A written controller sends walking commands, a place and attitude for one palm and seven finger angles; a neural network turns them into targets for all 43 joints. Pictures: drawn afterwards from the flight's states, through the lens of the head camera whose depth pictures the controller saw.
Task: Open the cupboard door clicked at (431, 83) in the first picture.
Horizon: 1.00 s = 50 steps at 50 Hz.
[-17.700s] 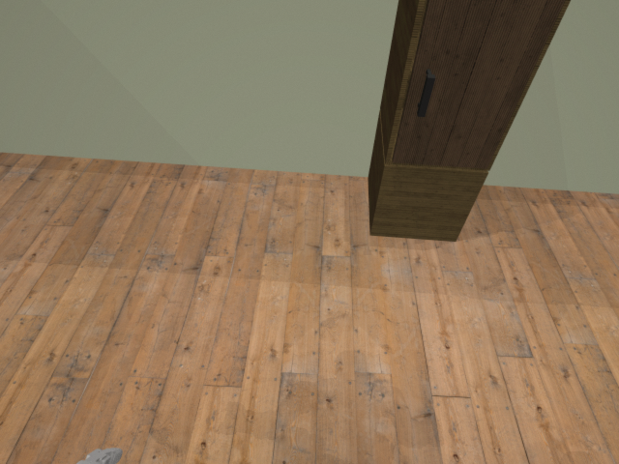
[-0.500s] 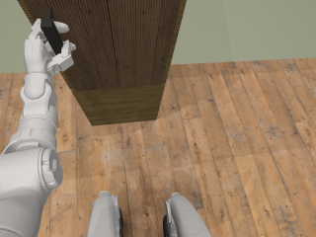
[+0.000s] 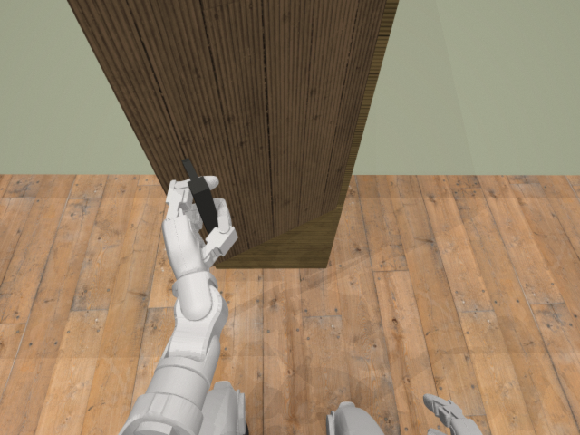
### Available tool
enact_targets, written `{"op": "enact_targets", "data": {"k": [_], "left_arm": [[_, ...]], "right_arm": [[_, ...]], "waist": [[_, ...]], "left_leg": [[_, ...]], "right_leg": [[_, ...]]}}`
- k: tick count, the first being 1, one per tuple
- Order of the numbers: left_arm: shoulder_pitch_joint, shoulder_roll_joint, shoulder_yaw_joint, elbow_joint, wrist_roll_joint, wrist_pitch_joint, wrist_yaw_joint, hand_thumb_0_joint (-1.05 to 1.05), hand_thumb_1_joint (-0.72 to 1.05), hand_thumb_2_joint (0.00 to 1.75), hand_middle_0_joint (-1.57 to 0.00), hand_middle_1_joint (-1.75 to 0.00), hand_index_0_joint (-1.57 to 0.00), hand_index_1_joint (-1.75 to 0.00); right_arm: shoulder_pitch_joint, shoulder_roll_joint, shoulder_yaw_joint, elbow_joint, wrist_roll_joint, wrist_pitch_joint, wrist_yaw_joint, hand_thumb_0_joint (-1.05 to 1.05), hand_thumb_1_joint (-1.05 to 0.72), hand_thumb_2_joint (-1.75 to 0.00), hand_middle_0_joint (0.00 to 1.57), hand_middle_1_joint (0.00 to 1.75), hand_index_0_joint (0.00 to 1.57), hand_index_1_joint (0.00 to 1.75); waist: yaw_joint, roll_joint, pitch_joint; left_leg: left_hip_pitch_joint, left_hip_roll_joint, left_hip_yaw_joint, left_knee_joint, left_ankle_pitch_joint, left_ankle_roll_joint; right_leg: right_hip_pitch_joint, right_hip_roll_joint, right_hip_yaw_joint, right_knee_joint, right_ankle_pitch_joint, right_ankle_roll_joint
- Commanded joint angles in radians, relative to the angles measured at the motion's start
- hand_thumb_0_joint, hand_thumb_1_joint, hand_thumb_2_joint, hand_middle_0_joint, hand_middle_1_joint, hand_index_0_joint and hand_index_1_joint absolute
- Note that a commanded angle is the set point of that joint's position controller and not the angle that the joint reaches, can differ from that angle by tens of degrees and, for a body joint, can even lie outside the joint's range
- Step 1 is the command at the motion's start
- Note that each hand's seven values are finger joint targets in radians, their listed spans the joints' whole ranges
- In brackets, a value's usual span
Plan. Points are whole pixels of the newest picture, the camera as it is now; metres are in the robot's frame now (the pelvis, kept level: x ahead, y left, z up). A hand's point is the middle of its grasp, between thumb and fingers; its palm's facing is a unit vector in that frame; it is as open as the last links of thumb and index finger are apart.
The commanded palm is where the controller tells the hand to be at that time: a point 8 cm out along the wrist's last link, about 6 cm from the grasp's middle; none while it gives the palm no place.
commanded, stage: pull the door open along its arc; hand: left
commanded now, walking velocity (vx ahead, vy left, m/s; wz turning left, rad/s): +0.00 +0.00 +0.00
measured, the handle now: (201, 199) +0.44 +0.13 +0.03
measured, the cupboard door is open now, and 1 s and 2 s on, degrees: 28 49 51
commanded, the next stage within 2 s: open thumb and fingers to let go in 0.38 s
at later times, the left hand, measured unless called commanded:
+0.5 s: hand (292, 282) +0.31 +0.00 +0.03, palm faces +0.25 -0.97 -0.06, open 6.4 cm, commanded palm +0.27 +0.05 +0.03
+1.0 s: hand (282, 276) +0.32 +0.02 +0.03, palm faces +0.33 -0.94 -0.04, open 12.4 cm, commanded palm +0.27 +0.06 +0.03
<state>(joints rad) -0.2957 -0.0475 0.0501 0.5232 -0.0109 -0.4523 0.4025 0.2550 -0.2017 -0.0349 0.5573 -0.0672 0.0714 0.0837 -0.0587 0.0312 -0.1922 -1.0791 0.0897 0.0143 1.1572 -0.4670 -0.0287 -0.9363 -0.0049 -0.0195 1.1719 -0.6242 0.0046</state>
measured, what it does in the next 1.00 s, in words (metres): stands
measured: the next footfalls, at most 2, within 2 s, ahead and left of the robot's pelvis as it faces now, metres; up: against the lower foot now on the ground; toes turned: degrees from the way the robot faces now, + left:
none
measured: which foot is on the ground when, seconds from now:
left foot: down 0.00-1.00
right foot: down 0.00-1.00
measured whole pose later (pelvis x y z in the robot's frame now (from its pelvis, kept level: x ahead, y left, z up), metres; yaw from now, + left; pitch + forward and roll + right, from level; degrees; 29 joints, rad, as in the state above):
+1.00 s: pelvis -0.01 -0.04 +0.00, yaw +3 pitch +19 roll +2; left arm -0.11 -0.13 -0.20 0.43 0.10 -0.42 0.59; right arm 0.20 -0.19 -0.03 0.64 -0.10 -0.02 0.03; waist -0.02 0.04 -0.19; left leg -1.04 0.06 -0.05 1.14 -0.43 -0.06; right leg -0.91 -0.01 -0.07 1.23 -0.65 -0.06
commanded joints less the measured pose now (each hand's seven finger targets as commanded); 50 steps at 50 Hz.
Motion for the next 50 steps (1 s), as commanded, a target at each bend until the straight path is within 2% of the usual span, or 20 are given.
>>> {"op": "enact_targets", "data": {"k": [1, 3, 5, 6, 9, 14, 15, 17, 18, 23, 24, 25, 28, 30, 34, 36, 44, 46, 47, 50], "left_arm": [[-0.119, -0.060, -0.094, -0.216, 0.158, -0.045, 0.210, 0.00, 0.90, 0.90, -0.40, -1.35, -0.40, -1.35], [-0.115, -0.095, -0.152, -0.229, 0.206, -0.037, 0.218, 0.00, 0.90, 0.90, -0.40, -1.35, -0.40, -1.35], [-0.085, -0.125, -0.195, -0.251, 0.221, -0.029, 0.213, 0.00, 0.90, 0.90, -0.40, -1.35, -0.40, -1.35], [-0.065, -0.152, -0.222, -0.283, 0.217, -0.028, 0.211, 0.00, 0.90, 0.90, -0.40, -1.35, -0.40, -1.35], [0.041, -0.235, -0.303, -0.306, 0.180, -0.003, 0.194, 0.00, 0.90, 0.90, -0.40, -1.35, -0.40, -1.35], [0.214, -0.291, -0.360, -0.363, 0.141, 0.035, 0.181, 0.00, 0.90, 0.90, -0.40, -1.35, -0.40, -1.35], [0.242, -0.299, -0.371, -0.382, 0.141, 0.044, 0.182, 0.00, 0.90, 0.90, -0.40, -1.35, -0.40, -1.35], [0.343, -0.296, -0.367, -0.421, 0.132, 0.057, 0.177, 0.00, 0.90, 0.90, -0.40, -1.35, -0.40, -1.35], [0.320, -0.290, -0.357, -0.415, 0.126, 0.065, 0.182, 0.00, 0.90, 0.90, -0.40, -1.35, -0.40, -1.35], [0.130, -0.210, -0.279, -0.355, 0.138, 0.057, 0.203, 0.00, 0.90, 0.90, -0.40, -1.35, -0.40, -1.35], [0.020, -0.169, -0.239, -0.340, 0.137, 0.045, 0.216, 0.00, 0.90, 0.90, -0.40, -1.35, -0.40, -1.35], [-0.004, -0.171, -0.233, -0.344, 0.140, 0.034, 0.222, 0.00, 0.83, 0.87, -0.40, -1.34, -0.40, -1.34], [0.028, -0.208, -0.240, -0.305, 0.126, 0.021, 0.221, 0.00, 0.62, 0.78, -0.38, -1.32, -0.38, -1.32], [0.037, -0.191, -0.234, -0.321, 0.126, 0.013, 0.210, 0.00, 0.48, 0.72, -0.37, -1.30, -0.37, -1.30], [0.014, -0.203, -0.259, -0.323, 0.122, 0.007, 0.193, 0.00, 0.20, 0.60, -0.35, -1.27, -0.35, -1.27], [0.028, -0.182, -0.240, -0.323, 0.118, 0.002, 0.190, 0.00, 0.06, 0.54, -0.34, -1.26, -0.34, -1.26], [0.000, -0.174, -0.234, -0.309, 0.119, -0.024, 0.192, 0.00, -0.50, 0.30, -0.30, -1.20, -0.30, -1.20], [-0.013, -0.173, -0.229, -0.292, 0.121, -0.024, 0.195, 0.00, -0.50, 0.30, -0.30, -1.20, -0.30, -1.20], [-0.012, -0.164, -0.219, -0.286, 0.117, -0.025, 0.197, 0.00, -0.50, 0.30, -0.29, -1.15, -0.29, -1.15], [-0.005, -0.141, -0.198, -0.288, 0.115, -0.024, 0.199, 0.00, -0.50, 0.30, -0.27, -1.00, -0.27, -1.00]], "right_arm": [[0.031, -0.101, -0.042, -0.081, -0.036, -0.030, 0.001, 0.00, -0.90, -0.90, 0.20, 0.30, 0.20, 0.30], [0.009, -0.091, -0.039, -0.083, -0.043, -0.035, -0.007, 0.00, -0.90, -0.90, 0.20, 0.30, 0.20, 0.30], [-0.010, -0.084, -0.040, -0.090, -0.044, -0.043, -0.019, 0.00, -0.90, -0.90, 0.20, 0.30, 0.20, 0.30], [-0.027, -0.075, -0.037, -0.094, -0.041, -0.048, -0.022, 0.00, -0.90, -0.90, 0.20, 0.30, 0.20, 0.30], [-0.071, -0.060, -0.022, -0.107, -0.027, -0.073, -0.025, 0.00, -0.90, -0.90, 0.20, 0.30, 0.20, 0.30], [-0.113, -0.041, -0.002, -0.122, -0.017, -0.118, -0.024, 0.00, -0.90, -0.90, 0.20, 0.30, 0.20, 0.30], [-0.124, -0.038, -0.002, -0.126, -0.014, -0.127, -0.023, 0.00, -0.90, -0.90, 0.20, 0.30, 0.20, 0.30], [-0.136, -0.030, 0.006, -0.129, -0.011, -0.138, -0.019, 0.00, -0.90, -0.90, 0.20, 0.30, 0.20, 0.30], [-0.136, -0.030, 0.010, -0.125, -0.012, -0.143, -0.021, 0.00, -0.90, -0.90, 0.20, 0.30, 0.20, 0.30], [-0.126, -0.039, 0.009, -0.088, -0.020, -0.143, -0.042, 0.00, -0.90, -0.90, 0.20, 0.30, 0.20, 0.30], [-0.122, -0.045, 0.009, -0.069, -0.024, -0.138, -0.049, 0.00, -0.90, -0.90, 0.20, 0.30, 0.20, 0.30], [-0.127, -0.046, 0.003, -0.066, -0.026, -0.137, -0.053, 0.00, -0.90, -0.90, 0.20, 0.30, 0.20, 0.30], [-0.133, -0.041, 0.002, -0.070, -0.029, -0.141, -0.053, 0.00, -0.90, -0.90, 0.20, 0.30, 0.20, 0.30], [-0.120, -0.044, -0.006, -0.076, -0.029, -0.139, -0.055, 0.00, -0.90, -0.90, 0.20, 0.30, 0.20, 0.30], [-0.106, -0.049, -0.010, -0.071, -0.026, -0.135, -0.056, 0.00, -0.90, -0.90, 0.20, 0.30, 0.20, 0.30], [-0.105, -0.052, -0.013, -0.074, -0.025, -0.132, -0.058, 0.00, -0.90, -0.90, 0.20, 0.30, 0.20, 0.30], [-0.100, -0.056, -0.015, -0.060, -0.028, -0.134, -0.060, 0.00, -0.90, -0.90, 0.20, 0.30, 0.20, 0.30], [-0.097, -0.059, -0.016, -0.060, -0.028, -0.136, -0.060, 0.00, -0.90, -0.90, 0.20, 0.30, 0.20, 0.30], [-0.095, -0.059, -0.016, -0.057, -0.029, -0.137, -0.062, 0.00, -0.90, -0.90, 0.20, 0.30, 0.20, 0.30], [-0.096, -0.061, -0.017, -0.060, -0.029, -0.135, -0.065, 0.00, -0.90, -0.90, 0.20, 0.30, 0.20, 0.30]], "waist": [[0.002, -0.054, -0.369], [-0.003, -0.057, -0.366], [-0.003, -0.071, -0.356], [0.006, -0.052, -0.379], [0.014, -0.073, -0.343], [0.034, -0.128, -0.302], [0.043, -0.108, -0.309], [0.059, -0.117, -0.307], [0.048, -0.134, -0.292], [0.017, -0.136, -0.234], [0.002, -0.137, -0.215], [0.017, -0.100, -0.233], [0.027, -0.133, -0.292], [0.035, -0.149, -0.327], [0.012, -0.179, -0.314], [0.026, -0.164, -0.323], [0.019, -0.159, -0.305], [0.017, -0.153, -0.299], [0.016, -0.183, -0.302], [0.032, -0.158, -0.306]], "left_leg": [[0.379, -0.067, -0.007, -0.065, 0.406, 0.026], [0.378, -0.072, -0.003, -0.066, 0.371, 0.032], [0.381, -0.072, -0.002, -0.068, 0.354, 0.035], [0.396, -0.076, 0.004, -0.071, 0.355, 0.036], [0.398, -0.081, 0.003, -0.088, 0.319, 0.036], [0.374, -0.089, -0.007, -0.099, 0.298, 0.030], [0.376, -0.090, -0.010, -0.100, 0.306, 0.029], [0.382, -0.093, -0.006, -0.101, 0.311, 0.024], [0.372, -0.094, -0.008, -0.097, 0.303, 0.024], [0.318, -0.098, -0.020, -0.066, 0.244, 0.024], [0.298, -0.097, -0.023, -0.053, 0.226, 0.024], [0.297, -0.099, -0.024, -0.050, 0.224, 0.025], [0.294, -0.104, -0.020, -0.044, 0.229, 0.026], [0.288, -0.103, -0.021, -0.046, 0.250, 0.026], [0.277, -0.104, -0.018, -0.040, 0.232, 0.031], [0.272, -0.103, -0.020, -0.044, 0.235, 0.030], [0.262, -0.101, -0.022, -0.042, 0.204, 0.032], [0.263, -0.100, -0.022, -0.043, 0.200, 0.034], [0.256, -0.101, -0.023, -0.041, 0.192, 0.034], [0.254, -0.102, -0.022, -0.049, 0.205, 0.032]], "right_leg": [[0.115, 0.046, -0.063, -0.114, 0.569, -0.021], [0.123, 0.041, -0.053, -0.128, 0.563, -0.024], [0.136, 0.038, -0.047, -0.145, 0.555, -0.027], [0.152, 0.032, -0.041, -0.149, 0.568, -0.027], [0.180, 0.026, -0.041, -0.179, 0.558, -0.025], [0.234, 0.007, -0.030, -0.200, 0.623, -0.010], [0.245, 0.007, -0.029, -0.198, 0.626, -0.015], [0.263, -0.002, -0.026, -0.200, 0.675, -0.007], [0.258, -0.005, -0.022, -0.204, 0.683, -0.002], [0.196, -0.023, 0.014, -0.212, 0.638, 0.013], [0.168, -0.027, 0.023, -0.212, 0.602, 0.015], [0.160, -0.024, 0.026, -0.205, 0.557, 0.009], [0.190, -0.032, 0.037, -0.203, 0.603, 0.015], [0.228, -0.035, 0.044, -0.195, 0.646, 0.016], [0.232, -0.045, 0.059, -0.212, 0.669, 0.027], [0.236, -0.042, 0.058, -0.205, 0.652, 0.022], [0.202, -0.038, 0.061, -0.211, 0.578, 0.018], [0.187, -0.032, 0.049, -0.208, 0.544, 0.014], [0.193, -0.035, 0.056, -0.213, 0.546, 0.018], [0.210, -0.032, 0.053, -0.208, 0.549, 0.011]]}}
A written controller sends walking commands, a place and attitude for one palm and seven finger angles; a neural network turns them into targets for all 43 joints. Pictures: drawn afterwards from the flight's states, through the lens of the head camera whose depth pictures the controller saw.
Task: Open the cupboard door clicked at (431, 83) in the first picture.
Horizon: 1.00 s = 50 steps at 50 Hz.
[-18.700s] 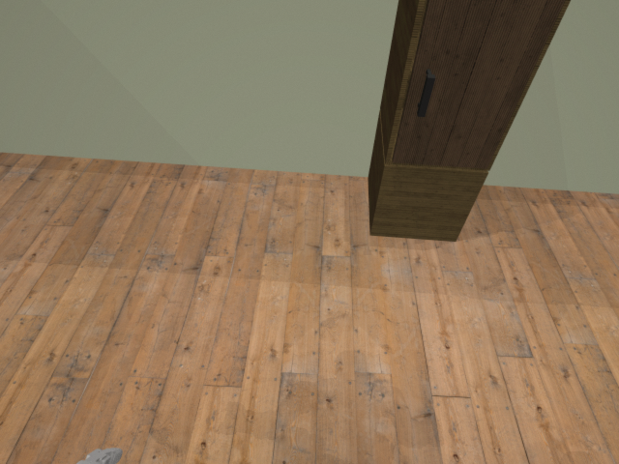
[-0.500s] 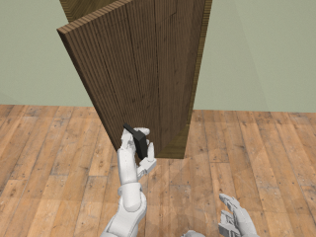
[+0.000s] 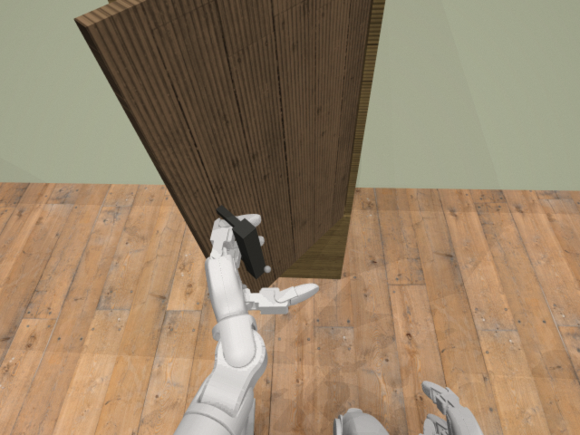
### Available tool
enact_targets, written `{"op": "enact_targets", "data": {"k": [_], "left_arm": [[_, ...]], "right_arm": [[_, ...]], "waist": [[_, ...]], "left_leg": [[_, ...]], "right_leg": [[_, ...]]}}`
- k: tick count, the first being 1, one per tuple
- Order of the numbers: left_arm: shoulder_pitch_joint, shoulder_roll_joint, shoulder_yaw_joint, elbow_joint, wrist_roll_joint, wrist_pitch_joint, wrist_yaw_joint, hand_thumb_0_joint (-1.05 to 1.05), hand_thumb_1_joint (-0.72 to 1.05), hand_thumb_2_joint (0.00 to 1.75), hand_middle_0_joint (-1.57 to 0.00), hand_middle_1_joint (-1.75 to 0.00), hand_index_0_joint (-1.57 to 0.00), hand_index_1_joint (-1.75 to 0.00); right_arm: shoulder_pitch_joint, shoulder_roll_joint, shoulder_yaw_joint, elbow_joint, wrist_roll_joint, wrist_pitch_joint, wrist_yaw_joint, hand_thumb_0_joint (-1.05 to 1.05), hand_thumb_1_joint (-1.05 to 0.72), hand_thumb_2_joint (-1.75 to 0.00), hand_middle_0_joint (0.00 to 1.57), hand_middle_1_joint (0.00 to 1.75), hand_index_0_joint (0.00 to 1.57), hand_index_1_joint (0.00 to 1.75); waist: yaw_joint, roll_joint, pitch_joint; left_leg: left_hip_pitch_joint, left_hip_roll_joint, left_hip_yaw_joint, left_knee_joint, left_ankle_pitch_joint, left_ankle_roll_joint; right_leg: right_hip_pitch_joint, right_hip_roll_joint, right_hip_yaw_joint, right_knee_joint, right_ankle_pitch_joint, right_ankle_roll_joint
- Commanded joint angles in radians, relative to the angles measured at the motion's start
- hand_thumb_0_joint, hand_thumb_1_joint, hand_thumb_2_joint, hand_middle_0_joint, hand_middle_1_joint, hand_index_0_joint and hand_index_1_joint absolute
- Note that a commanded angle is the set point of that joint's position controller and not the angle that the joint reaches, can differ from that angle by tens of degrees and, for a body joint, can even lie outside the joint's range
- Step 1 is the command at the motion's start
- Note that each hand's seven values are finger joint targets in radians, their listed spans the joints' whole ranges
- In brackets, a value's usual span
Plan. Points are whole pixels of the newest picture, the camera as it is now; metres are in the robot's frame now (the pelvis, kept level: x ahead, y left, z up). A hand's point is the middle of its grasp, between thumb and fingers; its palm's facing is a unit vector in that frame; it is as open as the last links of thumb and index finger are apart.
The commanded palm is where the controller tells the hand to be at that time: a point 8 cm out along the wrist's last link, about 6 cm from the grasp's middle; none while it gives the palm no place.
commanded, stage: open thumb and fingers to let go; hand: left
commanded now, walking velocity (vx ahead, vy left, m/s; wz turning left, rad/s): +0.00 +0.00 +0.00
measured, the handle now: (241, 242) +0.37 +0.08 +0.03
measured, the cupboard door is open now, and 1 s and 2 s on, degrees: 49 51 51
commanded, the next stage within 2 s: slide the hand sideways off the handle in 0.30 s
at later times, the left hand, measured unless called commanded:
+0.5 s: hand (267, 283) +0.31 +0.04 +0.03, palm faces -0.01 -1.00 -0.04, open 15.7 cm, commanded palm +0.28 +0.08 +0.03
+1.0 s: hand (243, 322) +0.26 +0.07 +0.04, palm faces -0.12 -0.99 +0.02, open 16.3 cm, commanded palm +0.24 +0.11 +0.03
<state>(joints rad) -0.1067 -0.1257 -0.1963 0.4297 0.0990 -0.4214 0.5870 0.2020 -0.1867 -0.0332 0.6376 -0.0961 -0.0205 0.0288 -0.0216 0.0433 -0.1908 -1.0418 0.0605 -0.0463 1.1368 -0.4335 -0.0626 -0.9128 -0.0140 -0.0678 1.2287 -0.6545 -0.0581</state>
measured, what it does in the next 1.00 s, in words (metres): stands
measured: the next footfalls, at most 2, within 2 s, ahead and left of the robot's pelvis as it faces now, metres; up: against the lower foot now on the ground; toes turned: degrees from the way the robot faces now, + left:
none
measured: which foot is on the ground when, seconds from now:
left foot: down 0.00-1.00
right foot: down 0.00-1.00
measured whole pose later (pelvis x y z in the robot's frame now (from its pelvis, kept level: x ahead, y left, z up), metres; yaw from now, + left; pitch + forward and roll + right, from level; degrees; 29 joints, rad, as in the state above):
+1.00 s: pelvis -0.01 +0.05 -0.01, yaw -2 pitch +18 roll +0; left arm 0.14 -0.02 -0.30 0.16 0.04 -0.43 0.21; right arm 0.22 -0.19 -0.01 0.46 -0.02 0.07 0.04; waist -0.01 0.04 -0.18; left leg -1.07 0.05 0.00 1.22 -0.46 -0.02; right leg -0.93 -0.03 -0.02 1.26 -0.64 0.01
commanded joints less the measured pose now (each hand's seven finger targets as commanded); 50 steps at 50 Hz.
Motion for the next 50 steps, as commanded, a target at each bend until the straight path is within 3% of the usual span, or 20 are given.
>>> {"op": "enact_targets", "data": {"k": [1, 4, 14, 20, 21, 22, 23, 25, 26, 27, 29, 31, 32, 34, 36, 40, 41, 44, 47, 50], "left_arm": [[-0.194, -0.077, 0.040, -0.201, 0.002, -0.055, 0.017, 0.00, -0.50, 0.30, -0.26, -0.95, -0.26, -0.95], [-0.198, -0.099, 0.029, -0.187, 0.002, -0.049, 0.023, 0.00, -0.50, 0.30, -0.23, -0.80, -0.23, -0.80], [-0.219, -0.129, 0.013, -0.190, 0.016, -0.022, 0.055, 0.00, -0.50, 0.30, -0.15, -0.30, -0.15, -0.30], [-0.224, -0.174, -0.018, -0.196, 0.022, 0.009, 0.070, 0.00, -0.50, 0.30, -0.15, -0.30, -0.15, -0.30], [-0.208, -0.046, -0.281, -0.230, 0.155, -0.038, -0.170, 0.00, -0.50, 0.30, -0.15, -0.30, -0.15, -0.30], [-0.264, 0.024, -0.194, -0.305, 0.097, -0.104, -0.289, 0.00, -0.50, 0.30, -0.15, -0.30, -0.15, -0.30], [-0.236, 0.057, -0.175, -0.317, 0.063, -0.138, -0.379, 0.00, -0.50, 0.30, -0.15, -0.30, -0.15, -0.30], [-0.222, 0.028, -0.162, -0.357, -0.029, -0.153, -0.474, 0.00, -0.50, 0.30, -0.15, -0.30, -0.15, -0.30], [-0.184, 0.009, -0.148, -0.326, -0.070, -0.141, -0.487, 0.00, -0.50, 0.30, -0.15, -0.30, -0.15, -0.30], [-0.173, -0.019, -0.143, -0.301, -0.108, -0.120, -0.485, 0.00, -0.50, 0.30, -0.15, -0.30, -0.15, -0.30], [-0.160, -0.022, -0.113, -0.294, -0.131, -0.093, -0.452, 0.00, -0.50, 0.30, -0.15, -0.30, -0.15, -0.30], [-0.122, -0.012, -0.099, -0.319, -0.113, -0.085, -0.414, 0.00, -0.50, 0.30, -0.15, -0.30, -0.15, -0.30], [-0.126, -0.015, -0.111, -0.327, -0.097, -0.083, -0.398, 0.00, -0.50, 0.30, -0.15, -0.30, -0.15, -0.30], [-0.100, 0.014, -0.105, -0.355, -0.056, -0.091, -0.375, 0.00, -0.50, 0.30, -0.15, -0.30, -0.15, -0.30], [-0.055, 0.018, -0.116, -0.371, -0.028, -0.094, -0.364, 0.00, -0.50, 0.30, -0.15, -0.30, -0.15, -0.30], [-0.001, 0.045, -0.100, -0.393, -0.017, -0.082, -0.359, 0.00, -0.50, 0.30, -0.15, -0.30, -0.15, -0.30], [-0.012, 0.038, -0.105, -0.409, -0.023, -0.080, -0.359, 0.00, -0.50, 0.30, -0.15, -0.30, -0.15, -0.30], [0.069, 0.050, -0.098, -0.446, -0.040, -0.072, -0.367, 0.00, -0.50, 0.30, -0.15, -0.30, -0.15, -0.30], [0.118, 0.042, -0.123, -0.516, -0.050, -0.080, -0.384, 0.00, -0.50, 0.30, -0.15, -0.30, -0.15, -0.30], [0.165, 0.060, -0.129, -0.525, -0.047, -0.082, -0.408, 0.00, -0.50, 0.30, -0.15, -0.30, -0.15, -0.30]], "right_arm": [[-0.045, -0.074, -0.019, -0.141, -0.001, -0.042, -0.009, 0.00, -0.90, -0.90, 0.20, 0.30, 0.20, 0.30], [-0.046, -0.071, -0.016, -0.140, 0.001, -0.042, -0.007, 0.00, -0.90, -0.90, 0.20, 0.30, 0.20, 0.30], [-0.067, -0.068, -0.011, -0.151, -0.001, -0.046, 0.000, 0.00, -0.90, -0.90, 0.20, 0.30, 0.20, 0.30], [-0.082, -0.067, -0.011, -0.160, 0.001, -0.050, 0.007, 0.00, -0.90, -0.90, 0.20, 0.30, 0.20, 0.30], [-0.001, -0.119, -0.017, -0.158, 0.014, -0.019, 0.018, 0.00, -0.90, -0.90, 0.20, 0.30, 0.20, 0.30], [0.009, -0.109, -0.032, -0.185, 0.020, -0.012, 0.017, 0.00, -0.90, -0.90, 0.20, 0.30, 0.20, 0.30], [-0.003, -0.116, -0.033, -0.202, 0.028, -0.007, 0.013, 0.00, -0.90, -0.90, 0.20, 0.30, 0.20, 0.30], [0.000, -0.113, -0.028, -0.237, 0.052, -0.005, 0.011, 0.00, -0.90, -0.90, 0.20, 0.30, 0.20, 0.30], [-0.009, -0.109, -0.024, -0.245, 0.062, -0.002, 0.010, 0.00, -0.90, -0.90, 0.20, 0.30, 0.20, 0.30], [-0.013, -0.109, -0.019, -0.255, 0.069, 0.001, 0.010, 0.00, -0.90, -0.90, 0.20, 0.30, 0.20, 0.30], [-0.012, -0.114, -0.020, -0.262, 0.074, 0.008, 0.008, 0.00, -0.90, -0.90, 0.20, 0.30, 0.20, 0.30], [-0.015, -0.118, -0.023, -0.276, 0.072, 0.017, 0.013, 0.00, -0.90, -0.90, 0.20, 0.30, 0.20, 0.30], [-0.011, -0.117, -0.024, -0.279, 0.069, 0.021, 0.015, 0.00, -0.90, -0.90, 0.20, 0.30, 0.20, 0.30], [-0.007, -0.119, -0.028, -0.285, 0.064, 0.027, 0.018, 0.00, -0.90, -0.90, 0.20, 0.30, 0.20, 0.30], [-0.014, -0.118, -0.026, -0.300, 0.063, 0.036, 0.021, 0.00, -0.90, -0.90, 0.20, 0.30, 0.20, 0.30], [-0.023, -0.121, -0.022, -0.314, 0.065, 0.052, 0.016, 0.00, -0.90, -0.90, 0.20, 0.30, 0.20, 0.30], [-0.033, -0.117, -0.020, -0.319, 0.066, 0.055, 0.015, 0.00, -0.90, -0.90, 0.20, 0.30, 0.20, 0.30], [-0.040, -0.113, -0.016, -0.332, 0.069, 0.055, 0.010, 0.00, -0.90, -0.90, 0.20, 0.30, 0.20, 0.30], [-0.042, -0.110, -0.012, -0.343, 0.072, 0.046, 0.007, 0.00, -0.90, -0.90, 0.20, 0.30, 0.20, 0.30], [-0.038, -0.114, -0.010, -0.348, 0.076, 0.040, 0.002, 0.00, -0.90, -0.90, 0.20, 0.30, 0.20, 0.30]], "waist": [[-0.007, -0.157, -0.320], [-0.013, -0.173, -0.293], [-0.003, -0.128, -0.310], [-0.001, -0.100, -0.316], [-0.126, -0.143, -0.245], [-0.086, -0.124, -0.312], [-0.072, -0.103, -0.348], [-0.054, -0.018, -0.367], [-0.046, -0.037, -0.333], [-0.050, -0.066, -0.291], [-0.043, -0.112, -0.263], [-0.025, -0.108, -0.293], [-0.036, -0.118, -0.289], [-0.030, -0.135, -0.295], [-0.019, -0.106, -0.301], [-0.007, -0.108, -0.277], [-0.008, -0.088, -0.269], [0.004, -0.104, -0.264], [0.000, -0.074, -0.275], [-0.017, -0.114, -0.224]], "left_leg": [[0.228, -0.073, 0.045, -0.028, 0.172, 0.067], [0.242, -0.071, 0.045, -0.037, 0.166, 0.066], [0.286, -0.065, 0.050, -0.045, 0.191, 0.064], [0.316, -0.057, 0.041, -0.051, 0.212, 0.061], [0.302, -0.063, 0.043, -0.028, 0.198, 0.087], [0.291, -0.067, 0.036, -0.009, 0.217, 0.093], [0.301, -0.071, 0.041, -0.003, 0.209, 0.094], [0.365, -0.067, 0.040, -0.015, 0.199, 0.089], [0.376, -0.063, 0.037, -0.026, 0.174, 0.083], [0.356, -0.062, 0.035, -0.035, 0.139, 0.084], [0.333, -0.060, 0.031, -0.045, 0.119, 0.083], [0.343, -0.058, 0.027, -0.049, 0.143, 0.080], [0.333, -0.058, 0.029, -0.042, 0.142, 0.083], [0.318, -0.057, 0.027, -0.033, 0.147, 0.085], [0.324, -0.056, 0.025, -0.036, 0.152, 0.082], [0.315, -0.052, 0.022, -0.050, 0.119, 0.078], [0.316, -0.055, 0.028, -0.051, 0.100, 0.078], [0.313, -0.056, 0.032, -0.058, 0.100, 0.077], [0.331, -0.055, 0.026, -0.058, 0.110, 0.077], [0.308, -0.049, 0.016, -0.056, 0.088, 0.079]], "right_leg": [[0.177, -0.020, 0.096, -0.261, 0.577, 0.074], [0.160, -0.013, 0.079, -0.266, 0.546, 0.071], [0.121, 0.014, 0.033, -0.242, 0.474, 0.047], [0.089, 0.031, 0.002, -0.221, 0.439, 0.031], [0.028, 0.014, 0.036, -0.218, 0.501, 0.037], [0.070, 0.004, 0.053, -0.200, 0.557, 0.034], [0.084, 0.002, 0.065, -0.192, 0.569, 0.035], [0.046, 0.011, 0.049, -0.184, 0.490, 0.026], [0.026, 0.016, 0.035, -0.197, 0.434, 0.025], [0.016, 0.019, 0.029, -0.212, 0.388, 0.028], [0.021, 0.023, 0.023, -0.219, 0.348, 0.031], [0.017, 0.023, 0.016, -0.199, 0.353, 0.028], [0.013, 0.021, 0.017, -0.197, 0.358, 0.031], [0.014, 0.022, 0.021, -0.185, 0.362, 0.030], [0.002, 0.023, 0.016, -0.170, 0.355, 0.025], [-0.002, 0.026, 0.016, -0.171, 0.309, 0.022], [-0.007, 0.024, 0.017, -0.177, 0.296, 0.024], [0.021, 0.026, 0.019, -0.190, 0.299, 0.023], [0.016, 0.025, 0.015, -0.181, 0.305, 0.024], [-0.004, 0.028, 0.013, -0.181, 0.286, 0.026]]}}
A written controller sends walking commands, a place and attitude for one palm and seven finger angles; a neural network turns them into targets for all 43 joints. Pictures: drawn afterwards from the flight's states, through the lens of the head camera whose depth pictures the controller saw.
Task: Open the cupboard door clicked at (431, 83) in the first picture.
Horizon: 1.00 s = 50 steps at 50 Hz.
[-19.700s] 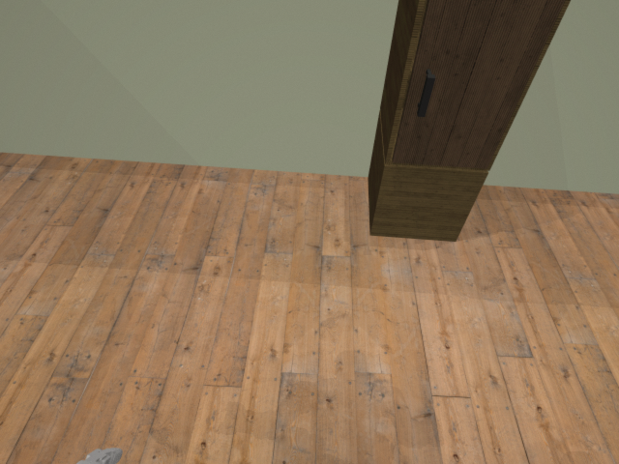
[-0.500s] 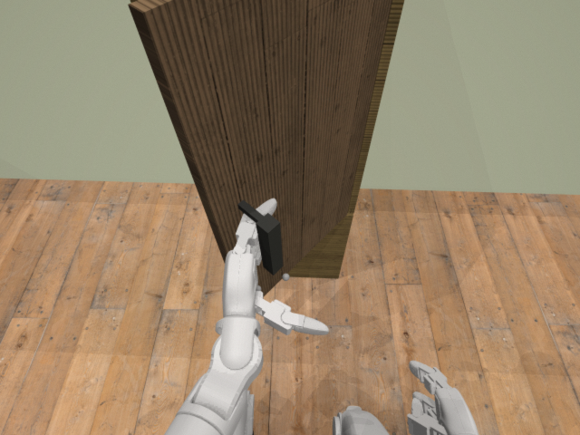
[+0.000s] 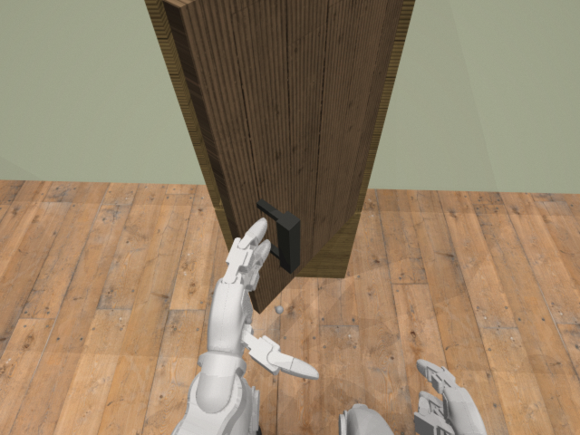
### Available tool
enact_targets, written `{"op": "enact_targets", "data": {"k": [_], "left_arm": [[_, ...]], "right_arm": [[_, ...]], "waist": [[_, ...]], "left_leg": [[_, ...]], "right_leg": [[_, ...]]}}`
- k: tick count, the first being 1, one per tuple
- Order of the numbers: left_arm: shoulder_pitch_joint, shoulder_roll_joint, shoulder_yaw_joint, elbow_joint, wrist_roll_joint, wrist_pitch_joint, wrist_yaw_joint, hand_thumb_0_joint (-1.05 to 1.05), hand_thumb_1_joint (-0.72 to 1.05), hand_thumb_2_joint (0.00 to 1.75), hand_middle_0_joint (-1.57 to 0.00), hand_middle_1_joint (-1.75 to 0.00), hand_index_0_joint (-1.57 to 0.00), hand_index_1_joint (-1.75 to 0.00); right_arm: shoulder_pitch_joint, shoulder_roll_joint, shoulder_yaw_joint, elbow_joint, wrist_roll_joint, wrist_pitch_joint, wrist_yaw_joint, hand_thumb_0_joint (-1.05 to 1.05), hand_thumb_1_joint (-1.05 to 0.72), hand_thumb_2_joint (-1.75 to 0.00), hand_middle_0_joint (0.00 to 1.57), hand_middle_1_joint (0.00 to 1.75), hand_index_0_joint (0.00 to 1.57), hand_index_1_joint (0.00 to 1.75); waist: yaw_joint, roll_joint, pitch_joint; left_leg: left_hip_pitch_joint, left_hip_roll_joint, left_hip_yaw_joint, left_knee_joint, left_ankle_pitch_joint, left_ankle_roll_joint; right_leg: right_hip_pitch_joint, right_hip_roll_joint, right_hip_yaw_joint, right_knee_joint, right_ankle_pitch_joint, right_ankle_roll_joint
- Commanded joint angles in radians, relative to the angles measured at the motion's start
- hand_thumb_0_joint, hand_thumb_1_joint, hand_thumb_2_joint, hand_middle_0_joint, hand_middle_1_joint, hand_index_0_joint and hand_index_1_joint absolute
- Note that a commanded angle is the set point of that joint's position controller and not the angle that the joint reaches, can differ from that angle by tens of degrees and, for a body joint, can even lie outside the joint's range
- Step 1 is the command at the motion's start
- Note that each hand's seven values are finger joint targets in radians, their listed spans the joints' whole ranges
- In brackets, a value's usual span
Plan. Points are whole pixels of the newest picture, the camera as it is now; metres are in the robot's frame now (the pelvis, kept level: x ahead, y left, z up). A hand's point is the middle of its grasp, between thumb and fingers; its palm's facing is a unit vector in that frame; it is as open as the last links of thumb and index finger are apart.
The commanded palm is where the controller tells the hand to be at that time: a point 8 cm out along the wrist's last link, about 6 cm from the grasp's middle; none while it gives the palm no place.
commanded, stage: slide the hand sideways off the handle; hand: left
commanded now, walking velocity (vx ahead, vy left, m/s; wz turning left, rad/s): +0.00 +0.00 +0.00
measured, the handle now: (278, 236) +0.38 +0.04 +0.04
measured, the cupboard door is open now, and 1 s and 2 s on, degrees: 51 51 51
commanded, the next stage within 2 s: draw the hand back to the body in 0.60 s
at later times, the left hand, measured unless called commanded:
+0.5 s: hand (247, 345) +0.23 +0.07 +0.04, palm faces -0.07 -1.00 +0.02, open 16.3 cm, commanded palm +0.20 +0.12 +0.04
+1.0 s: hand (199, 347) +0.21 +0.10 +0.10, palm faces -0.03 -1.00 -0.05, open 16.3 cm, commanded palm +0.19 +0.17 +0.10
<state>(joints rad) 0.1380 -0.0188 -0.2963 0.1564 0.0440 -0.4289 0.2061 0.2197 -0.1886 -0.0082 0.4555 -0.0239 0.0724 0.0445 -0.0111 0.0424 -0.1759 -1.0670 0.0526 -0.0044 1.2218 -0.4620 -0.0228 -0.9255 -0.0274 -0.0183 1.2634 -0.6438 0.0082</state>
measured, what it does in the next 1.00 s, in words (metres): stands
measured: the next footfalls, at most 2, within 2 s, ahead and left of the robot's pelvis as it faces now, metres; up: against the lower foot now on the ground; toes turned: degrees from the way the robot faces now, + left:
none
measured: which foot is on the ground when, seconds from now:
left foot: down 0.00-1.00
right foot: down 0.00-1.00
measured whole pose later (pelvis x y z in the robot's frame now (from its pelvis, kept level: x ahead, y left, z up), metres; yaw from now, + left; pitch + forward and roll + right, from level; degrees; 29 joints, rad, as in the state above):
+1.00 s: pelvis +0.01 -0.01 +0.02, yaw +1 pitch +14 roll -1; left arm 0.55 0.16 -0.09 -0.28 -0.13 -0.33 -0.06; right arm 0.27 -0.20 0.01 0.38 0.02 0.01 -0.04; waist 0.00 0.06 -0.17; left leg -0.95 0.06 -0.04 1.16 -0.46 -0.04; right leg -0.79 -0.01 -0.06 1.18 -0.64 -0.01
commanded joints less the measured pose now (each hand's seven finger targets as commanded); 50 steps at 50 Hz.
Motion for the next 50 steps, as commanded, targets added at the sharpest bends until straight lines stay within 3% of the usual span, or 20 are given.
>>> {"op": "enact_targets", "data": {"k": [1, 3, 8, 9, 11, 16, 23, 25, 27, 33, 38, 40, 44, 46, 48, 50], "left_arm": [[-0.092, -0.049, -0.038, -0.262, 0.006, -0.077, -0.036, 0.00, -0.50, 0.30, -0.15, -0.30, -0.15, -0.30], [-0.081, -0.022, -0.019, -0.259, 0.004, -0.078, -0.051, 0.00, -0.50, 0.30, -0.15, -0.30, -0.15, -0.30], [0.007, 0.018, 0.033, -0.307, -0.033, -0.080, -0.090, 0.00, -0.50, 0.30, -0.15, -0.30, -0.15, -0.30], [0.020, 0.027, 0.041, -0.308, -0.039, -0.078, -0.096, 0.00, -0.50, 0.30, -0.15, -0.30, -0.15, -0.30], [0.017, 0.030, 0.041, -0.342, -0.044, -0.079, -0.108, 0.00, -0.50, 0.30, -0.15, -0.30, -0.15, -0.30], [0.133, 0.045, 0.045, -0.407, -0.062, -0.077, -0.142, 0.00, -0.50, 0.30, -0.15, -0.30, -0.15, -0.30], [0.247, 0.098, 0.091, -0.450, -0.088, -0.084, -0.191, 0.00, -0.50, 0.30, -0.15, -0.30, -0.15, -0.30], [0.289, 0.121, 0.120, -0.473, -0.095, -0.096, -0.197, 0.00, -0.50, 0.30, -0.15, -0.30, -0.15, -0.30], [0.312, 0.107, 0.102, -0.498, -0.106, -0.104, -0.207, 0.00, -0.50, 0.30, -0.15, -0.30, -0.15, -0.30], [0.287, 0.111, 0.091, -0.500, -0.109, -0.107, -0.226, 0.00, -0.50, 0.30, -0.15, -0.30, -0.15, -0.30], [0.346, 0.193, 0.170, -0.620, -0.119, -0.071, -0.218, 0.00, -0.50, 0.30, -0.15, -0.30, -0.15, -0.30], [0.377, 0.208, 0.195, -0.657, -0.128, -0.036, -0.213, 0.00, -0.50, 0.30, -0.15, -0.30, -0.15, -0.30], [0.389, 0.199, 0.208, -0.646, -0.162, 0.026, -0.238, 0.00, -0.50, 0.30, -0.15, -0.30, -0.15, -0.30], [0.376, 0.208, 0.214, -0.650, -0.175, 0.036, -0.258, 0.00, -0.50, 0.30, -0.15, -0.30, -0.15, -0.30], [0.397, 0.223, 0.239, -0.635, -0.191, 0.044, -0.282, 0.00, -0.50, 0.30, -0.15, -0.30, -0.15, -0.30], [0.390, 0.251, 0.274, -0.642, -0.204, 0.051, -0.299, 0.00, -0.50, 0.30, -0.15, -0.30, -0.15, -0.30]], "right_arm": [[-0.064, -0.110, -0.032, -0.171, 0.003, -0.057, -0.015, 0.00, -0.90, -0.90, 0.20, 0.30, 0.20, 0.30], [-0.064, -0.111, -0.031, -0.169, 0.002, -0.060, -0.021, 0.00, -0.90, -0.90, 0.20, 0.30, 0.20, 0.30], [-0.072, -0.106, -0.031, -0.183, 0.004, -0.071, -0.032, 0.00, -0.90, -0.90, 0.20, 0.30, 0.20, 0.30], [-0.073, -0.106, -0.030, -0.185, 0.005, -0.070, -0.035, 0.00, -0.90, -0.90, 0.20, 0.30, 0.20, 0.30], [-0.072, -0.106, -0.029, -0.188, 0.006, -0.072, -0.037, 0.00, -0.90, -0.90, 0.20, 0.30, 0.20, 0.30], [-0.056, -0.105, -0.031, -0.203, 0.007, -0.083, -0.039, 0.00, -0.90, -0.90, 0.20, 0.30, 0.20, 0.30], [-0.044, -0.107, -0.035, -0.215, 0.007, -0.099, -0.046, 0.00, -0.90, -0.90, 0.20, 0.30, 0.20, 0.30], [-0.046, -0.107, -0.038, -0.218, 0.007, -0.105, -0.049, 0.00, -0.90, -0.90, 0.20, 0.30, 0.20, 0.30], [-0.045, -0.104, -0.036, -0.222, 0.009, -0.111, -0.049, 0.00, -0.90, -0.90, 0.20, 0.30, 0.20, 0.30], [-0.037, -0.111, -0.038, -0.217, 0.008, -0.130, -0.059, 0.00, -0.90, -0.90, 0.20, 0.30, 0.20, 0.30], [-0.030, -0.109, -0.041, -0.245, 0.018, -0.121, -0.066, 0.00, -0.90, -0.90, 0.20, 0.30, 0.20, 0.30], [-0.025, -0.104, -0.039, -0.252, 0.025, -0.112, -0.070, 0.00, -0.90, -0.90, 0.20, 0.30, 0.20, 0.30], [-0.023, -0.109, -0.032, -0.252, 0.038, -0.104, -0.086, 0.00, -0.90, -0.90, 0.20, 0.30, 0.20, 0.30], [-0.022, -0.115, -0.027, -0.248, 0.040, -0.112, -0.093, 0.00, -0.90, -0.90, 0.20, 0.30, 0.20, 0.30], [-0.019, -0.119, -0.026, -0.244, 0.042, -0.119, -0.099, 0.00, -0.90, -0.90, 0.20, 0.30, 0.20, 0.30], [-0.018, -0.125, -0.025, -0.240, 0.043, -0.124, -0.104, 0.00, -0.90, -0.90, 0.20, 0.30, 0.20, 0.30]], "waist": [[-0.032, -0.097, -0.223], [-0.032, -0.119, -0.215], [-0.006, -0.095, -0.249], [-0.009, -0.107, -0.228], [-0.011, -0.075, -0.236], [-0.009, -0.061, -0.257], [-0.014, -0.094, -0.234], [0.001, -0.084, -0.252], [-0.003, -0.059, -0.246], [-0.026, -0.095, -0.223], [0.020, -0.039, -0.294], [0.026, -0.033, -0.300], [-0.008, -0.111, -0.180], [-0.017, -0.086, -0.151], [-0.017, -0.107, -0.124], [-0.015, -0.077, -0.111]], "left_leg": [[0.319, -0.046, -0.023, -0.136, 0.094, 0.041], [0.299, -0.049, -0.025, -0.131, 0.074, 0.042], [0.300, -0.055, -0.013, -0.118, 0.089, 0.041], [0.289, -0.055, -0.011, -0.116, 0.087, 0.041], [0.297, -0.055, -0.012, -0.111, 0.098, 0.042], [0.303, -0.054, -0.017, -0.101, 0.148, 0.042], [0.250, -0.055, -0.012, -0.067, 0.156, 0.045], [0.246, -0.054, -0.014, -0.062, 0.170, 0.045], [0.248, -0.057, -0.011, -0.061, 0.170, 0.046], [0.212, -0.054, -0.018, -0.038, 0.120, 0.050], [0.290, -0.053, -0.007, -0.082, 0.165, 0.050], [0.325, -0.054, -0.008, -0.114, 0.196, 0.052], [0.321, -0.055, -0.002, -0.158, 0.137, 0.052], [0.339, -0.056, -0.006, -0.177, 0.123, 0.054], [0.348, -0.057, -0.007, -0.193, 0.113, 0.053], [0.368, -0.056, -0.008, -0.214, 0.118, 0.053]], "right_leg": [[-0.002, 0.037, -0.033, -0.220, 0.259, -0.038], [0.002, 0.037, -0.030, -0.222, 0.240, -0.038], [0.023, 0.037, -0.023, -0.222, 0.253, -0.038], [0.025, 0.037, -0.020, -0.227, 0.254, -0.037], [0.016, 0.037, -0.021, -0.217, 0.265, -0.036], [0.035, 0.040, -0.024, -0.199, 0.328, -0.035], [0.042, 0.038, -0.011, -0.188, 0.369, -0.027], [0.049, 0.041, -0.009, -0.176, 0.375, -0.030], [0.043, 0.038, -0.010, -0.176, 0.383, -0.027], [0.002, 0.039, -0.006, -0.177, 0.319, -0.022], [0.076, 0.042, -0.005, -0.197, 0.351, -0.028], [0.123, 0.048, -0.015, -0.216, 0.384, -0.028], [0.156, 0.049, -0.014, -0.302, 0.349, -0.008], [0.156, 0.048, -0.015, -0.326, 0.322, -0.008], [0.169, 0.049, -0.016, -0.351, 0.306, -0.005], [0.185, 0.050, -0.020, -0.366, 0.296, -0.008]]}}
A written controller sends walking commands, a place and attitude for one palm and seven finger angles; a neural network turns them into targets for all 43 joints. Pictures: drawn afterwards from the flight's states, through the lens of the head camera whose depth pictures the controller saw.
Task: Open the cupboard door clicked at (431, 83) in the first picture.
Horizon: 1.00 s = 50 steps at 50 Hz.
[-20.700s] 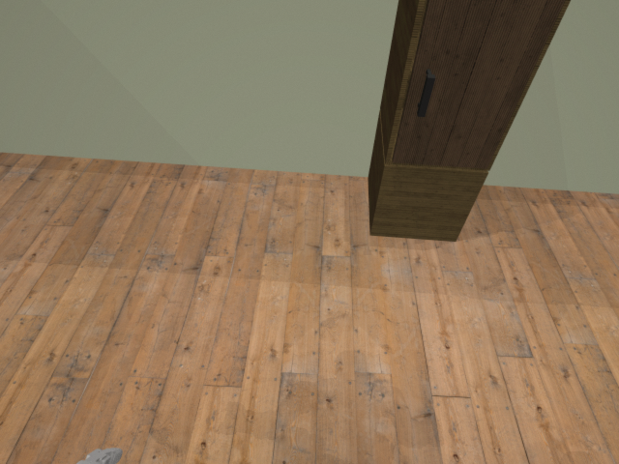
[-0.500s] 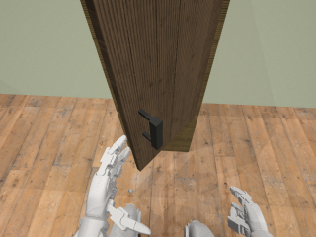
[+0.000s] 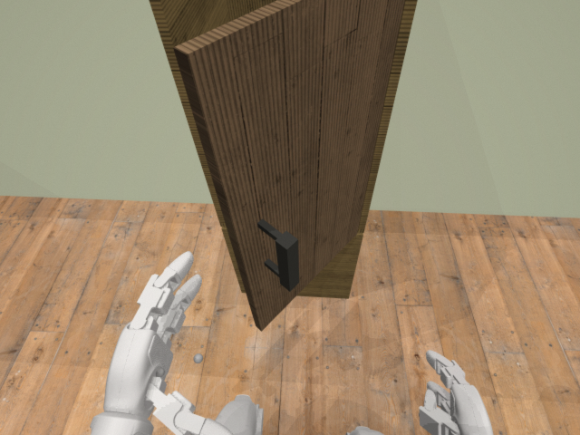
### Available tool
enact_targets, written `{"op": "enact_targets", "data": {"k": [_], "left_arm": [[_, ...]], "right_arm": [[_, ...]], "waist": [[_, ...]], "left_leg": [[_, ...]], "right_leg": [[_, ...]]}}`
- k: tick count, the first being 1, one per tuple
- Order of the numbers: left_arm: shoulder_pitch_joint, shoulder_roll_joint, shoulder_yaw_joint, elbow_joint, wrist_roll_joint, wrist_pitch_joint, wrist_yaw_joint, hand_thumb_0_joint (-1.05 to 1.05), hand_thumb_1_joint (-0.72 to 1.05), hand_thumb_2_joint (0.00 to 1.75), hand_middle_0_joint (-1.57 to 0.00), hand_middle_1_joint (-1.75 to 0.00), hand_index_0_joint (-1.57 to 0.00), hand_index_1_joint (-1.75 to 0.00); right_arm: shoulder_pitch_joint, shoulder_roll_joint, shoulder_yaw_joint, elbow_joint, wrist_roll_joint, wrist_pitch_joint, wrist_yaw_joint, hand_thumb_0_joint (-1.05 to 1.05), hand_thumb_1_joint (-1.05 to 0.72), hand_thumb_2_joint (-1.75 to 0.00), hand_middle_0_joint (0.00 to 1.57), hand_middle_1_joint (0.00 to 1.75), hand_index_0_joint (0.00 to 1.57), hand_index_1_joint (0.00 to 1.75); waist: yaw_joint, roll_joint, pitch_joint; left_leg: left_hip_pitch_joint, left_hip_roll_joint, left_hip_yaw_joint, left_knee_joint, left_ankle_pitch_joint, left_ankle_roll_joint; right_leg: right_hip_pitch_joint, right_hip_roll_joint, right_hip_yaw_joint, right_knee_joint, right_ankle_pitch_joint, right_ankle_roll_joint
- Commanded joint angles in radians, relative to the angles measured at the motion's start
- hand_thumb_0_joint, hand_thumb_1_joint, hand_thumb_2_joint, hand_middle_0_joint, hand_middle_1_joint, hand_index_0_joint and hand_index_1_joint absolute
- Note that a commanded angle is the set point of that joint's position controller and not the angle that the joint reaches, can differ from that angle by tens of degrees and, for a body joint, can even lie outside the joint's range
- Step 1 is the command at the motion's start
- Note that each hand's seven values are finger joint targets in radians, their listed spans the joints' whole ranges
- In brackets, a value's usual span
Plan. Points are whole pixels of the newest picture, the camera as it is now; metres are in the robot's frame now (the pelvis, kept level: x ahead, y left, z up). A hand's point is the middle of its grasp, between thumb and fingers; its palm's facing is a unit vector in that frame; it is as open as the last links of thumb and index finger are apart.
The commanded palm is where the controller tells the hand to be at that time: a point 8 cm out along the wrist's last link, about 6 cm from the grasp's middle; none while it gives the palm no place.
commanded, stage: draw the hand back to the body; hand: left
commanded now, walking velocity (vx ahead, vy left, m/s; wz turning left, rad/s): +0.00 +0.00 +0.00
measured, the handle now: (278, 255) +0.37 +0.04 +0.03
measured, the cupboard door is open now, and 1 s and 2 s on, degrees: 51 51 51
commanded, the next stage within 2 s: step back with the hand held close in 1.28 s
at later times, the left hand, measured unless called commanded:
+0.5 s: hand (85, 328) +0.21 +0.21 +0.15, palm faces +0.19 -0.92 -0.36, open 13.9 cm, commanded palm +0.17 +0.26 +0.19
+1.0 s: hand out of the picture +0.23 +0.29 +0.26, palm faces +0.47 -0.78 -0.41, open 8.1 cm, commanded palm +0.18 +0.32 +0.27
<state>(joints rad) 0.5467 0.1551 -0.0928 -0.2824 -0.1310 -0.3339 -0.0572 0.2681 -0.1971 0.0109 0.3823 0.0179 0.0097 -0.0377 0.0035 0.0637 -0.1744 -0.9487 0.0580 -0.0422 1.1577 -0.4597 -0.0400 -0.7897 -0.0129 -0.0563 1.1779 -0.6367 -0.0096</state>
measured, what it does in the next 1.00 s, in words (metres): rises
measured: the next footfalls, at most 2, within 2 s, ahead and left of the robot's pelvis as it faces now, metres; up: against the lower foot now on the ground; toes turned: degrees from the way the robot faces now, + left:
none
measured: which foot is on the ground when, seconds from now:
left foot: down 0.00-1.00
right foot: down 0.00-1.00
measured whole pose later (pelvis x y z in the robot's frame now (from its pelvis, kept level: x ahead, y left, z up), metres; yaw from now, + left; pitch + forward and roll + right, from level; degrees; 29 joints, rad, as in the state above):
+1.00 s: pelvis +0.04 +0.02 +0.09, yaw -1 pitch -2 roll +0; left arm 0.47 0.35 0.36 -0.42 -0.06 -0.06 0.14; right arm 0.20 -0.22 0.03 0.59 0.01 -0.09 -0.09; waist 0.07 0.05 -0.02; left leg -0.22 0.03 0.04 0.50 -0.24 -0.01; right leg -0.07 -0.04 -0.01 0.45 -0.34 0.03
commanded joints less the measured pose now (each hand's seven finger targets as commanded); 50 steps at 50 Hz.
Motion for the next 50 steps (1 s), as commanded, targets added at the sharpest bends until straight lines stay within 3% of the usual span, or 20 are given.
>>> {"op": "enact_targets", "data": {"k": [1, 5, 10, 11, 12, 13, 16, 20, 26, 31, 38, 45, 47, 49, 50], "left_arm": [[-0.016, 0.084, 0.081, -0.217, -0.036, -0.045, -0.045, 0.00, -0.50, 0.30, -0.15, -0.30, -0.15, -0.30], [0.003, 0.119, 0.132, -0.264, -0.065, -0.036, -0.059, 0.00, -0.50, 0.30, -0.15, -0.30, -0.15, -0.30], [0.020, 0.148, 0.191, -0.288, -0.104, -0.003, -0.087, 0.00, -0.32, 0.37, -0.16, -0.30, -0.16, -0.30], [0.066, 0.283, 0.200, -0.342, 0.034, 0.068, 0.020, 0.00, -0.29, 0.39, -0.16, -0.30, -0.16, -0.30], [0.099, 0.217, 0.182, -0.349, 0.045, 0.119, 0.068, 0.00, -0.26, 0.40, -0.16, -0.30, -0.16, -0.30], [0.113, 0.190, 0.161, -0.336, 0.062, 0.158, 0.096, 0.00, -0.22, 0.42, -0.16, -0.30, -0.16, -0.30], [0.032, 0.233, 0.191, -0.357, 0.090, 0.214, 0.148, 0.00, -0.12, 0.47, -0.16, -0.30, -0.16, -0.30], [-0.006, 0.261, 0.235, -0.341, 0.099, 0.242, 0.185, 0.00, 0.02, 0.52, -0.17, -0.30, -0.17, -0.30], [-0.022, 0.277, 0.295, -0.364, 0.098, 0.249, 0.203, 0.00, 0.23, 0.62, -0.18, -0.30, -0.18, -0.30], [-0.010, 0.299, 0.367, -0.348, 0.089, 0.246, 0.204, 0.00, 0.41, 0.69, -0.18, -0.30, -0.18, -0.30], [-0.084, 0.347, 0.469, -0.389, 0.082, 0.229, 0.207, 0.00, 0.65, 0.80, -0.19, -0.30, -0.19, -0.30], [-0.144, 0.399, 0.582, -0.335, 0.068, 0.220, 0.212, 0.00, 0.90, 0.90, -0.20, -0.30, -0.20, -0.30], [-0.120, 0.321, 0.515, -0.293, 0.065, 0.225, 0.198, 0.00, 0.90, 0.90, -0.20, -0.30, -0.20, -0.30], [-0.138, 0.324, 0.508, -0.313, 0.068, 0.223, 0.194, 0.00, 0.90, 0.90, -0.20, -0.30, -0.20, -0.30], [-0.125, 0.330, 0.513, -0.296, 0.067, 0.225, 0.194, 0.00, 0.90, 0.90, -0.20, -0.30, -0.20, -0.30]], "right_arm": [[-0.069, -0.117, -0.044, -0.169, 0.003, -0.067, -0.022, 0.00, -0.90, -0.90, 0.20, 0.30, 0.20, 0.30], [-0.072, -0.117, -0.043, -0.170, 0.011, -0.080, -0.025, 0.00, -0.90, -0.90, 0.20, 0.30, 0.20, 0.30], [-0.074, -0.115, -0.040, -0.158, 0.020, -0.092, -0.030, 0.00, -0.90, -0.90, 0.20, 0.30, 0.20, 0.30], [-0.084, -0.114, -0.037, -0.184, 0.019, -0.069, -0.068, 0.00, -0.90, -0.90, 0.20, 0.30, 0.20, 0.30], [-0.068, -0.097, -0.027, -0.187, 0.014, -0.061, -0.083, 0.00, -0.90, -0.90, 0.20, 0.30, 0.20, 0.30], [-0.067, -0.096, -0.024, -0.176, 0.014, -0.053, -0.090, 0.00, -0.90, -0.90, 0.20, 0.30, 0.20, 0.30], [-0.083, -0.111, -0.013, -0.157, 0.006, -0.053, -0.108, 0.00, -0.90, -0.90, 0.20, 0.30, 0.20, 0.30], [-0.101, -0.117, 0.000, -0.123, -0.001, -0.076, -0.119, 0.00, -0.90, -0.90, 0.20, 0.30, 0.20, 0.30], [-0.127, -0.116, 0.009, -0.076, -0.003, -0.116, -0.109, 0.00, -0.90, -0.90, 0.20, 0.30, 0.20, 0.30], [-0.150, -0.115, 0.007, -0.035, -0.006, -0.134, -0.097, 0.00, -0.90, -0.90, 0.20, 0.30, 0.20, 0.30], [-0.169, -0.121, -0.001, 0.006, -0.010, -0.151, -0.083, 0.00, -0.90, -0.90, 0.20, 0.30, 0.20, 0.30], [-0.194, -0.128, -0.012, 0.046, -0.016, -0.152, -0.075, 0.00, -0.90, -0.90, 0.20, 0.30, 0.20, 0.30], [-0.191, -0.126, -0.015, 0.049, -0.014, -0.145, -0.068, 0.00, -0.90, -0.90, 0.20, 0.30, 0.20, 0.30], [-0.193, -0.133, -0.022, 0.048, -0.016, -0.144, -0.062, 0.00, -0.90, -0.90, 0.20, 0.30, 0.20, 0.30], [-0.196, -0.134, -0.022, 0.050, -0.019, -0.144, -0.062, 0.00, -0.90, -0.90, 0.20, 0.30, 0.20, 0.30]], "waist": [[-0.024, -0.081, -0.116], [-0.010, -0.033, -0.106], [-0.005, -0.037, -0.089], [0.051, -0.021, -0.102], [0.024, -0.026, -0.072], [0.020, -0.025, -0.032], [0.009, -0.058, 0.002], [0.015, -0.058, 0.035], [0.032, -0.003, 0.037], [0.044, -0.025, 0.070], [0.051, 0.011, 0.067], [0.062, -0.015, 0.100], [0.051, -0.021, 0.124], [0.052, -0.013, 0.107], [0.057, -0.039, 0.113]], "left_leg": [[0.270, -0.061, 0.030, -0.161, 0.122, 0.069], [0.326, -0.060, 0.028, -0.210, 0.133, 0.069], [0.370, -0.060, 0.028, -0.251, 0.164, 0.068], [0.424, -0.050, 0.058, -0.307, 0.181, 0.067], [0.457, -0.050, 0.063, -0.320, 0.190, 0.072], [0.471, -0.048, 0.068, -0.331, 0.194, 0.073], [0.527, -0.044, 0.061, -0.377, 0.203, 0.076], [0.602, -0.044, 0.057, -0.448, 0.213, 0.077], [0.702, -0.045, 0.057, -0.540, 0.281, 0.071], [0.753, -0.041, 0.062, -0.602, 0.359, 0.067], [0.838, -0.036, 0.070, -0.672, 0.435, 0.061], [0.859, -0.036, 0.078, -0.716, 0.436, 0.059], [0.871, -0.033, 0.083, -0.723, 0.442, 0.060], [0.889, -0.033, 0.082, -0.735, 0.446, 0.061], [0.882, -0.034, 0.080, -0.737, 0.450, 0.062]], "right_leg": [[0.052, 0.036, 0.016, -0.284, 0.292, 0.009], [0.091, 0.042, 0.001, -0.313, 0.286, 0.004], [0.143, 0.045, -0.006, -0.352, 0.329, 0.008], [0.161, 0.012, 0.063, -0.432, 0.357, -0.003], [0.170, 0.008, 0.042, -0.452, 0.359, -0.002], [0.181, 0.009, 0.030, -0.469, 0.366, 0.003], [0.212, 0.013, 0.017, -0.522, 0.360, 0.008], [0.280, 0.013, 0.007, -0.585, 0.362, 0.006], [0.393, 0.010, -0.003, -0.633, 0.434, 0.004], [0.474, 0.011, -0.009, -0.680, 0.519, 0.005], [0.552, 0.016, -0.007, -0.738, 0.574, 0.005], [0.599, 0.021, -0.004, -0.792, 0.591, 0.003], [0.590, 0.020, -0.008, -0.796, 0.593, 0.010], [0.596, 0.022, -0.004, -0.803, 0.589, 0.010], [0.609, 0.023, -0.006, -0.809, 0.599, 0.009]]}}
